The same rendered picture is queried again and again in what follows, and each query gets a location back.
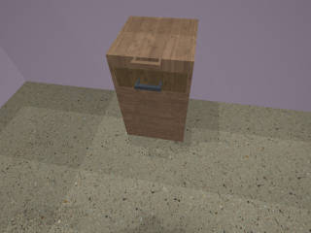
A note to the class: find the handle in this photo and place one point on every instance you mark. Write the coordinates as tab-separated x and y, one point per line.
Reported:
145	64
149	87

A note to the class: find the cabinet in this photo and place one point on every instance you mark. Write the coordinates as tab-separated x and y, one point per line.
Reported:
170	41

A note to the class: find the drawer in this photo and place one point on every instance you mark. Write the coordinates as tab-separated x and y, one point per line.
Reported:
171	81

